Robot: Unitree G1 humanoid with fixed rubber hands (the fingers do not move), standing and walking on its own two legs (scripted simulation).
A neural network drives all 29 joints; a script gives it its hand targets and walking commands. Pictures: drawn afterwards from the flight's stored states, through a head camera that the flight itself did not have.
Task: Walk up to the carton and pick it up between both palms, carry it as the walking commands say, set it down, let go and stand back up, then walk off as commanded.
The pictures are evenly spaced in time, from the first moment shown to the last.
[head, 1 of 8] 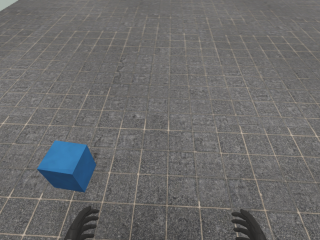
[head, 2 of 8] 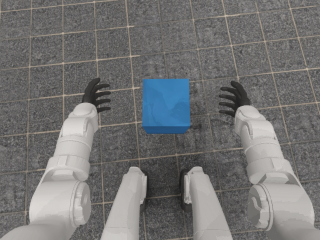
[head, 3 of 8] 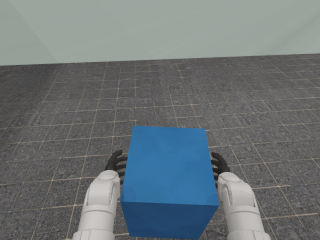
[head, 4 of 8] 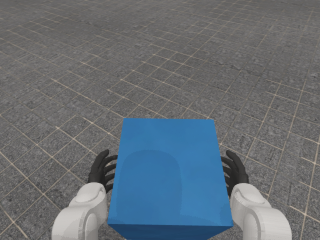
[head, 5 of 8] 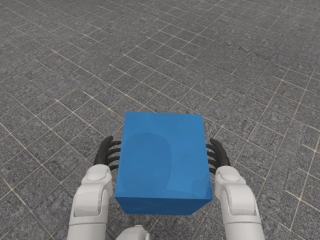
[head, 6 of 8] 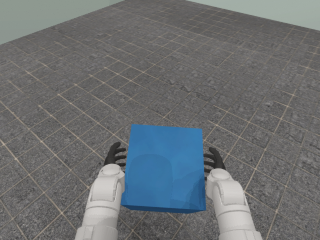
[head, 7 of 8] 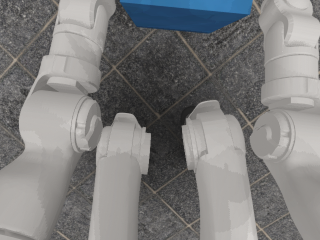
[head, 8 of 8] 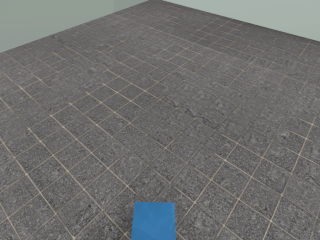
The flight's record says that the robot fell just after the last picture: no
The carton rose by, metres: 0.69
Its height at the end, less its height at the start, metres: +0.00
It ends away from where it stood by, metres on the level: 10.41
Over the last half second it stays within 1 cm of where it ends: yes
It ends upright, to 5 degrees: yes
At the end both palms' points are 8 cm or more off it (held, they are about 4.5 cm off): yes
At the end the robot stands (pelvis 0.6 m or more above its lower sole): yes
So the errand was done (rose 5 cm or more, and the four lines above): yes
